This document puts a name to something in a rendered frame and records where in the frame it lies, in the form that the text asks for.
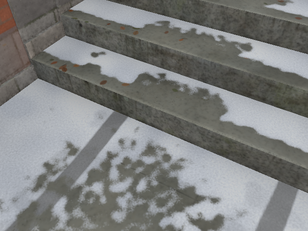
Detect stairs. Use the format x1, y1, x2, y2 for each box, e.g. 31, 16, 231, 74
31, 0, 308, 193

